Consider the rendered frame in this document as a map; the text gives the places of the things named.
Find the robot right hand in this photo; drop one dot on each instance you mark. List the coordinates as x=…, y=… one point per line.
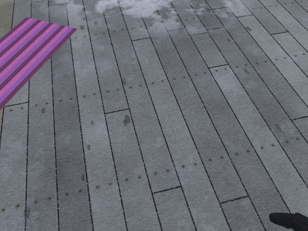
x=297, y=221

